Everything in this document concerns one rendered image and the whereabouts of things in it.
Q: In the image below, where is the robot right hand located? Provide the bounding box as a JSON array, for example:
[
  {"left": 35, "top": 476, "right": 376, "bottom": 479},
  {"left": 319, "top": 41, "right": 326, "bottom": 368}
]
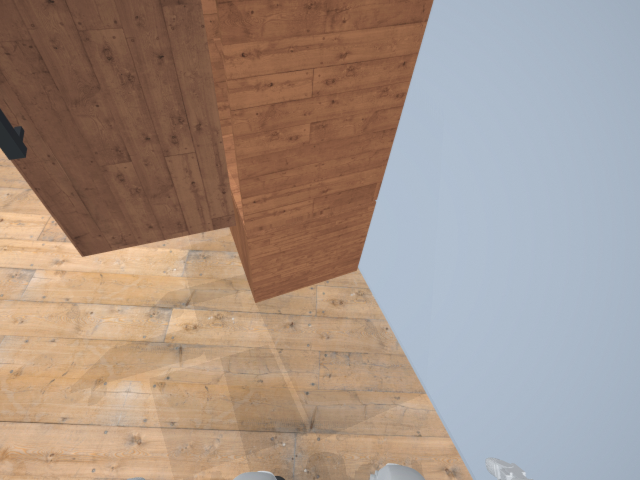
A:
[{"left": 485, "top": 458, "right": 533, "bottom": 480}]

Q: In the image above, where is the cupboard door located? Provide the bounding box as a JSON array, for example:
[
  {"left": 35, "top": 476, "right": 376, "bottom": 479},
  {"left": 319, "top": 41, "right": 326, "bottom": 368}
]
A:
[{"left": 0, "top": 0, "right": 236, "bottom": 257}]

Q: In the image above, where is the handle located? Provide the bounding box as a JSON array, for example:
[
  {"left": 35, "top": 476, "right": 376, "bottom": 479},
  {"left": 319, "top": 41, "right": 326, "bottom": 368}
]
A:
[{"left": 0, "top": 109, "right": 27, "bottom": 160}]

